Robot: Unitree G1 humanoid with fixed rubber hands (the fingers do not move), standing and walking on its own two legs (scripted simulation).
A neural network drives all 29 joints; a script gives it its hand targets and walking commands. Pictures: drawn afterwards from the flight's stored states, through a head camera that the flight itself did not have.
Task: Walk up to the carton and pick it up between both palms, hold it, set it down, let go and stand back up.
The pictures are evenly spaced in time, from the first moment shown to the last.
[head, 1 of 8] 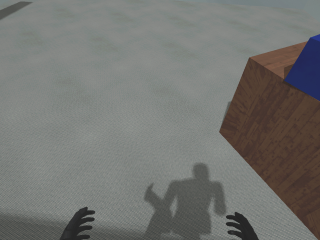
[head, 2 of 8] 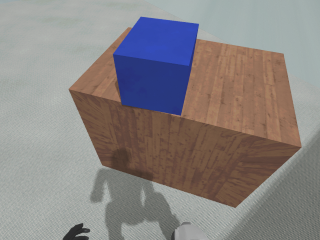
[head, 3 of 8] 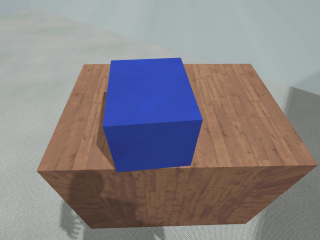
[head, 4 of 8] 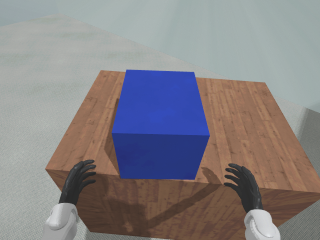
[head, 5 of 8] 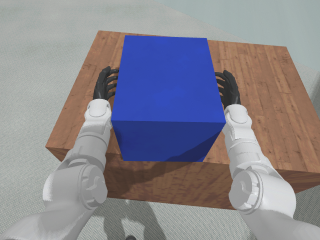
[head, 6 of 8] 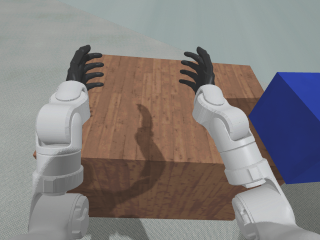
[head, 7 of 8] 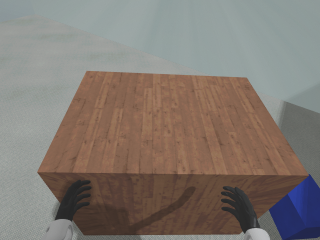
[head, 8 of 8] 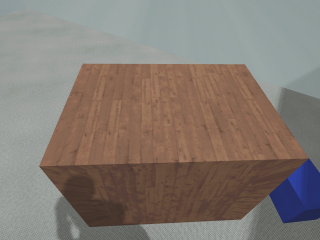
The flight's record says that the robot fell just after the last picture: no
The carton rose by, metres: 0.02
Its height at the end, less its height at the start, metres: -0.68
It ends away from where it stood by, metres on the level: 0.91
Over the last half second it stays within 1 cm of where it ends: yes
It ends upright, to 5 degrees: no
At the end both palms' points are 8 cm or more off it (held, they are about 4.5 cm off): yes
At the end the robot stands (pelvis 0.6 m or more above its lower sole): yes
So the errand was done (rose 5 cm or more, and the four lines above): no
